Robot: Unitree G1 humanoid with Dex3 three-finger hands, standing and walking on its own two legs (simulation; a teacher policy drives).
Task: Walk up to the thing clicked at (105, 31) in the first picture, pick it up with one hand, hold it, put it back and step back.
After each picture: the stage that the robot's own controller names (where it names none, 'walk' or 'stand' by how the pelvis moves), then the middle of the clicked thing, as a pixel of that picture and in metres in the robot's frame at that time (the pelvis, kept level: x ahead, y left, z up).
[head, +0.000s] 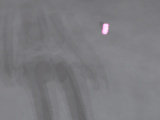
stand; (105, 28) +1.75 -0.30 -0.72
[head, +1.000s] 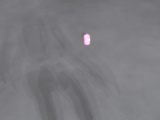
walk; (86, 39) +1.63 +0.08 -0.69
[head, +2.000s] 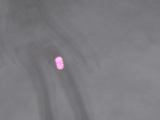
walk; (59, 63) +1.05 +0.33 -0.71
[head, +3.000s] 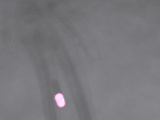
walk; (60, 100) +0.65 +0.27 -0.72
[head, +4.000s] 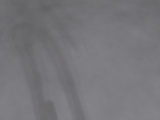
stand; out of the picture +0.40 +0.19 -0.70
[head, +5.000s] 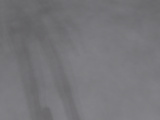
stand; out of the picture +0.36 +0.21 -0.72
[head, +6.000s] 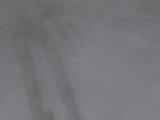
stand; out of the picture +0.35 +0.20 -0.73
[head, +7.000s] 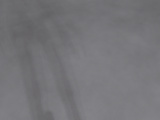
stand; out of the picture +0.35 +0.20 -0.73
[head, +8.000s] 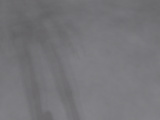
stand; out of the picture +0.35 +0.21 -0.73
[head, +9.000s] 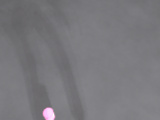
go down; (49, 114) +0.38 +0.20 -0.65
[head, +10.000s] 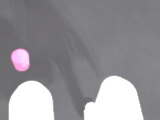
go down; (21, 60) +0.45 +0.21 -0.29
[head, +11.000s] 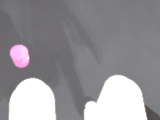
close in; (20, 57) +0.45 +0.21 -0.28
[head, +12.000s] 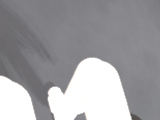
close in; out of the picture +0.45 +0.24 -0.23
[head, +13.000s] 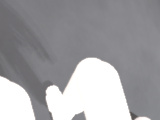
close; out of the picture +0.44 +0.25 -0.23
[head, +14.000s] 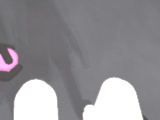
lift; (6, 64) +0.37 +0.25 -0.12
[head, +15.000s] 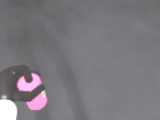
hold; (33, 92) +0.32 +0.17 +0.02
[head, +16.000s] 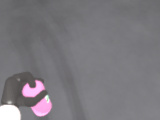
hold; (38, 98) +0.31 +0.17 -0.02
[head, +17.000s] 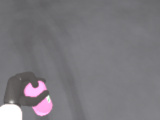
hold; (39, 98) +0.31 +0.16 -0.02
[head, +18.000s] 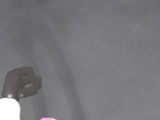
crouch; out of the picture +0.29 +0.15 -0.27
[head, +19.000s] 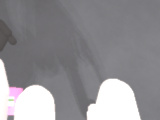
crouch; (13, 101) +0.30 +0.24 -0.35
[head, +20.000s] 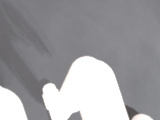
lower; out of the picture +0.25 +0.36 -0.27
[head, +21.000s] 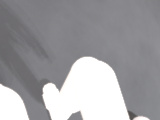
lower; out of the picture +0.23 +0.45 -0.26
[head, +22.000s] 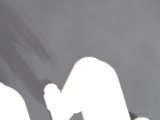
lower; out of the picture +0.22 +0.52 -0.26
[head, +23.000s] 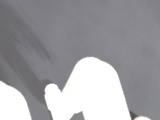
lower; out of the picture +0.21 +0.59 -0.26
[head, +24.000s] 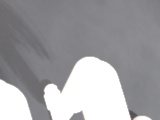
loosen; out of the picture +0.21 +0.65 -0.26
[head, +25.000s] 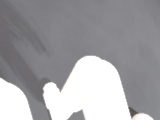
withdraw; out of the picture +0.20 +0.70 -0.26
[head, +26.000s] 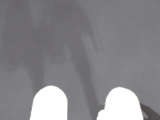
walk; out of the picture +0.32 +0.71 -0.39
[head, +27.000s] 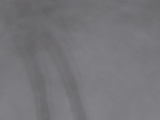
stand; out of the picture +0.28 +0.74 -0.68
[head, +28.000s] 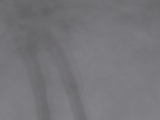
stand; out of the picture +0.29 +0.78 -0.69
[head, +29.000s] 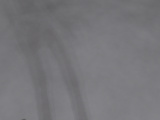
stand; out of the picture +0.29 +0.79 -0.69
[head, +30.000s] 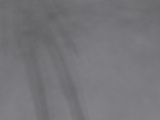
stand; out of the picture +0.29 +0.82 -0.75
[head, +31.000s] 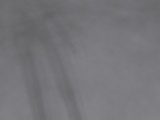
stand; out of the picture +0.24 +0.84 -0.75
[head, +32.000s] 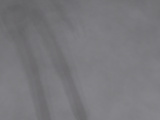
walk; out of the picture +0.27 +0.83 -0.74
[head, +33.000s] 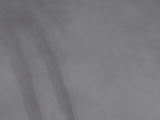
walk; out of the picture +0.44 +0.81 -0.74
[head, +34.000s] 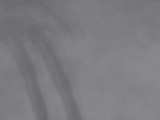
walk; out of the picture +0.71 +0.92 -0.72
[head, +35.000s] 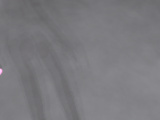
stand; out of the picture +0.88 +0.84 -0.74
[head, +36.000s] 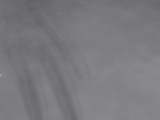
stand; out of the picture +0.91 +0.87 -0.75
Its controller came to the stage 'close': yes
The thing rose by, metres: 0.70
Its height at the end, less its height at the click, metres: -0.02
